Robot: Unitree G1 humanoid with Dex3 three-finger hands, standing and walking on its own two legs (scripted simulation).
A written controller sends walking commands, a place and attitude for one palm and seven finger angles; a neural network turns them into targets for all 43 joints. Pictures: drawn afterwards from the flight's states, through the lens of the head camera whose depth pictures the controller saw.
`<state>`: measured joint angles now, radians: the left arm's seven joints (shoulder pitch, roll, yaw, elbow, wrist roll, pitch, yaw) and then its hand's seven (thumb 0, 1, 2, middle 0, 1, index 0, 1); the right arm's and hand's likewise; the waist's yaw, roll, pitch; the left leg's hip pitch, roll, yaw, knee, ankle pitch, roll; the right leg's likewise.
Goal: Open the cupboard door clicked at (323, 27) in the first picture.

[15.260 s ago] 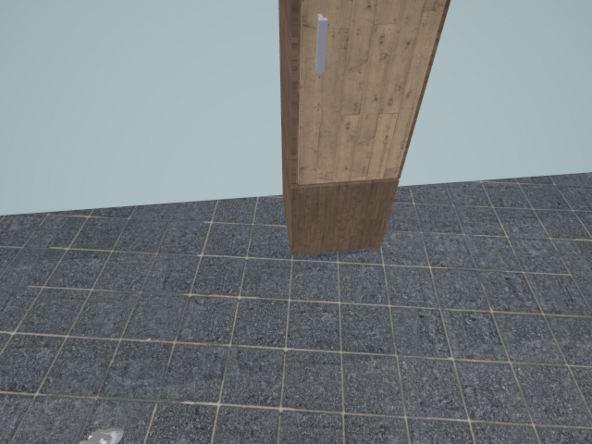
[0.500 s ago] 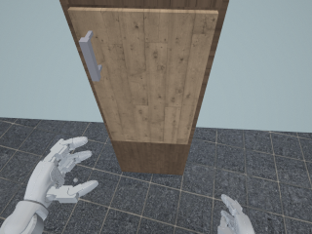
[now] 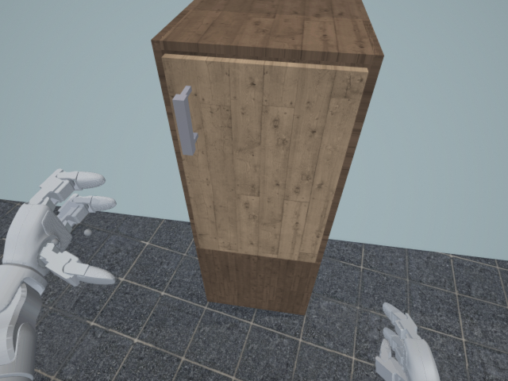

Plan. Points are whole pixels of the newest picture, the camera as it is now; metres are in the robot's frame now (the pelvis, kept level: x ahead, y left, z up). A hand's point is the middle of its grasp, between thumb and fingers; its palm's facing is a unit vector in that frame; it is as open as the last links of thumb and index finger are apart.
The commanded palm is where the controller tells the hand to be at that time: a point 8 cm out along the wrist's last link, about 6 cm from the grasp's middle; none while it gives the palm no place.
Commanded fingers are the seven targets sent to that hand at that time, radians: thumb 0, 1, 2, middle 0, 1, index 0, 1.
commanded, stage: raise the hand with hooked fingers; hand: left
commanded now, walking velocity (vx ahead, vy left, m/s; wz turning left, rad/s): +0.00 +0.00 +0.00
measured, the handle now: (188, 120) +0.53 +0.19 +0.15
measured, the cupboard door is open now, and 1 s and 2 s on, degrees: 0 0 0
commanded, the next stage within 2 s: move the hooked fingers beside the handle in 0.78 s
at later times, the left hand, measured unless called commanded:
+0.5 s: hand (103, 201) +0.30 +0.25 +0.16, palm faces -0.02 -1.00 -0.07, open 14.0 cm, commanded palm +0.27 +0.30 +0.17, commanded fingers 0.00 -0.50 0.30 -0.30 -1.20 -0.30 -1.20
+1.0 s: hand (95, 195) +0.31 +0.26 +0.17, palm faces +0.05 -1.00 -0.04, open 14.0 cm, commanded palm +0.28 +0.31 +0.17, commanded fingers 0.00 -0.50 0.30 -0.30 -1.20 -0.30 -1.20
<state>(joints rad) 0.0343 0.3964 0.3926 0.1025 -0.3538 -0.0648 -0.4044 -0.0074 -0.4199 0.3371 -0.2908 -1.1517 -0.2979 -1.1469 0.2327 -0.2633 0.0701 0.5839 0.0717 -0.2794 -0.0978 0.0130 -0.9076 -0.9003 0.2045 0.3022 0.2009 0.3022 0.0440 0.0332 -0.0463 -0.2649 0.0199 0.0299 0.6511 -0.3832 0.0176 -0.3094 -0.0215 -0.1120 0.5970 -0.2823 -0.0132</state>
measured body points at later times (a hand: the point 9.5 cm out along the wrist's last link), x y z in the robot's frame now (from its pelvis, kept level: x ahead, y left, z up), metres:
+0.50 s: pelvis +0.00 -0.01 +0.01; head +0.00 -0.03 +0.46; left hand +0.30 +0.31 +0.16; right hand +0.16 -0.26 -0.07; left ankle -0.02 +0.10 -0.73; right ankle +0.02 -0.11 -0.73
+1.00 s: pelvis +0.00 -0.02 +0.01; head +0.00 -0.03 +0.46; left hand +0.30 +0.32 +0.17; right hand +0.18 -0.25 -0.06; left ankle -0.02 +0.10 -0.73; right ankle +0.02 -0.11 -0.73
